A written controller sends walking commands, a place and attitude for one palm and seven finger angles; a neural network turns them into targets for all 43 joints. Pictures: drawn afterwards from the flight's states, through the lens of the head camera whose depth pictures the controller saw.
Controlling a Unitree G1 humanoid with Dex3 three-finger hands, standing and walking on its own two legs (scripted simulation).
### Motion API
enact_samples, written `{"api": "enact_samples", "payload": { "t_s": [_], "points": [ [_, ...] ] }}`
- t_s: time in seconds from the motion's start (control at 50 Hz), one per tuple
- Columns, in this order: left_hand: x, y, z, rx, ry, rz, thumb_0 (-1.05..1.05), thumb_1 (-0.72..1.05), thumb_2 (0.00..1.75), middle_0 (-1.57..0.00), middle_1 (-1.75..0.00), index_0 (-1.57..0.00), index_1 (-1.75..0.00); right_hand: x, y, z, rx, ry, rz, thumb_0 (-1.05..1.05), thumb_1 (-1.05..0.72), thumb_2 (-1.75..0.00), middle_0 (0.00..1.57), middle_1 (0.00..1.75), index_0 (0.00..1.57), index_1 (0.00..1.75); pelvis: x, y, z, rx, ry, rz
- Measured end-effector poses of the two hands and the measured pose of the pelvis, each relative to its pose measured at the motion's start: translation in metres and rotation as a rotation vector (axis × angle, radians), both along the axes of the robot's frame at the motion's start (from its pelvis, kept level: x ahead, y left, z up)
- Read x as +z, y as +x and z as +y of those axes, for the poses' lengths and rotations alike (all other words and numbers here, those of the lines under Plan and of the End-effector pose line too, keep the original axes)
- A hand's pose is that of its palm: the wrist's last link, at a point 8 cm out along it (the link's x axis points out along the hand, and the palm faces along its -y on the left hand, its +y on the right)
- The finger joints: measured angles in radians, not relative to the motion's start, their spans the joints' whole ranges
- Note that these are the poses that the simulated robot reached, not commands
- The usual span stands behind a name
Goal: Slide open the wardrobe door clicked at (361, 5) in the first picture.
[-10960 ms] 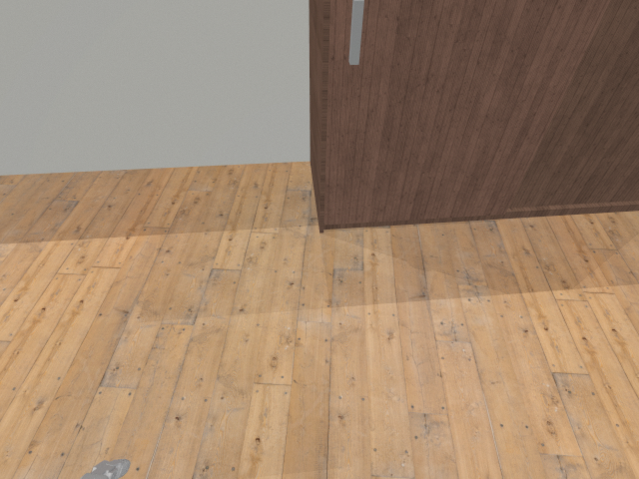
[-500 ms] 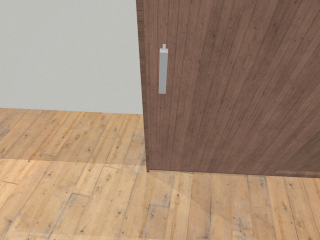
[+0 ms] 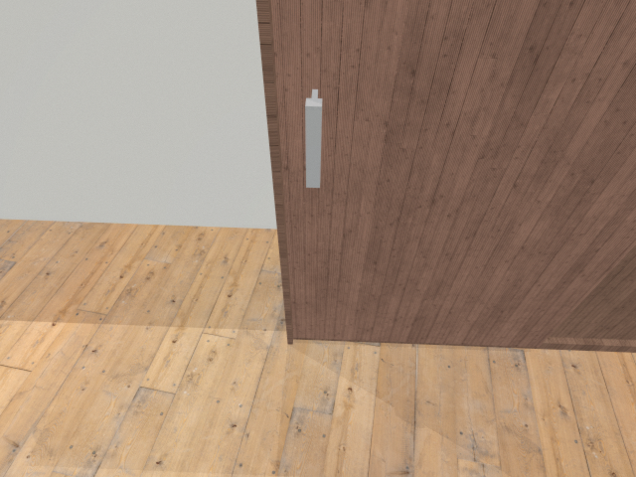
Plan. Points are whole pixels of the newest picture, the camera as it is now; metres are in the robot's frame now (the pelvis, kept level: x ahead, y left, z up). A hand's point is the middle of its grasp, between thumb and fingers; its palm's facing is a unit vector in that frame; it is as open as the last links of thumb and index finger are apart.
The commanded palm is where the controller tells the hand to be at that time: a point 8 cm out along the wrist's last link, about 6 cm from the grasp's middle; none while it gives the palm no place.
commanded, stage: look again from close up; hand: left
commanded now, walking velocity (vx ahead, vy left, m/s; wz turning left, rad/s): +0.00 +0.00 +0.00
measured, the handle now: (314, 139) +0.65 +0.05 +0.08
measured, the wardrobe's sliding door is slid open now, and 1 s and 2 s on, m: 0.00 0.00 0.00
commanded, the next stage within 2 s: shuffle to correct the standing spot in 0.32 s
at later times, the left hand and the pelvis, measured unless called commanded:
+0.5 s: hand out of the picture -0.02 +0.16 -0.18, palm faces +0.05 -0.99 -0.16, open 7.4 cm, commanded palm none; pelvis +0.00 +0.01 +0.00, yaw +0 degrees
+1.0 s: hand out of the picture +0.01 +0.10 -0.18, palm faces +0.12 -0.99 -0.10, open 7.4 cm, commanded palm none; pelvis +0.11 -0.03 -0.01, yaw +1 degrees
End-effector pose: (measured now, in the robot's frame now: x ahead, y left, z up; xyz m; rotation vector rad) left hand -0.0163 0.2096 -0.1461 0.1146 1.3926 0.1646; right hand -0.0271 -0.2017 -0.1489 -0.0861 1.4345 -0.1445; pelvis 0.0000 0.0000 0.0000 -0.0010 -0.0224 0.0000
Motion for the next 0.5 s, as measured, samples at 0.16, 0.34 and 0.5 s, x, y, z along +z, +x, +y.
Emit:
{"api": "enact_samples", "payload": {
  "t_s": [0.16,0.34,0.5],
  "points": [
    [-0.001,-0.003,-0.001,0.003,-0.011,0.010,0.00,0.91,0.90,-0.20,-0.30,-0.20,-0.30,0.002,-0.005,-0.001,0.000,-0.009,0.015,0.00,-0.91,-0.90,0.20,0.30,0.20,0.30,0.000,-0.001,0.001,0.002,-0.001,0.002],
    [-0.003,-0.006,0.000,0.007,-0.022,0.022,0.00,0.91,0.90,-0.20,-0.30,-0.20,-0.30,0.004,0.000,-0.002,0.005,-0.023,0.005,0.00,-0.91,-0.90,0.20,0.30,0.20,0.30,0.000,0.001,0.004,0.002,-0.001,0.004],
    [-0.002,-0.005,0.003,0.009,-0.016,0.028,0.00,0.90,0.90,-0.20,-0.30,-0.20,-0.30,0.003,0.010,0.000,0.012,-0.022,-0.014,0.00,-0.91,-0.90,0.20,0.30,0.20,0.30,0.000,0.004,0.006,0.001,0.001,0.006]
  ]
}}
